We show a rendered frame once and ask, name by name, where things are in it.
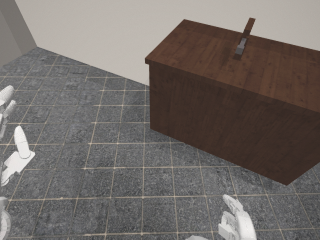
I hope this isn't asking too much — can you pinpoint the counter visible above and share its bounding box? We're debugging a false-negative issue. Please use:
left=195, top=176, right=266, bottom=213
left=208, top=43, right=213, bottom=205
left=145, top=17, right=320, bottom=186

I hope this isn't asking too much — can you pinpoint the tap lever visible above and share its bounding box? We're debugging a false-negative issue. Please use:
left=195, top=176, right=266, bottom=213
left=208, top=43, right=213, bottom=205
left=235, top=38, right=247, bottom=55

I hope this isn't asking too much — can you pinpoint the right robot hand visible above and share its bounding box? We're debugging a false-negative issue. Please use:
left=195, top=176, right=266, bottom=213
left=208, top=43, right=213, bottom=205
left=218, top=194, right=257, bottom=240

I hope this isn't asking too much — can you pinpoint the left robot hand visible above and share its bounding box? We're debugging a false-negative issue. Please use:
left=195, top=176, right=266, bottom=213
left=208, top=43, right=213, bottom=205
left=0, top=85, right=35, bottom=197

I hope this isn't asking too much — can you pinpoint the left robot forearm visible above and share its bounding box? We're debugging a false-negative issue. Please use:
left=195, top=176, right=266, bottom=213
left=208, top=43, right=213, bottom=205
left=0, top=196, right=13, bottom=240

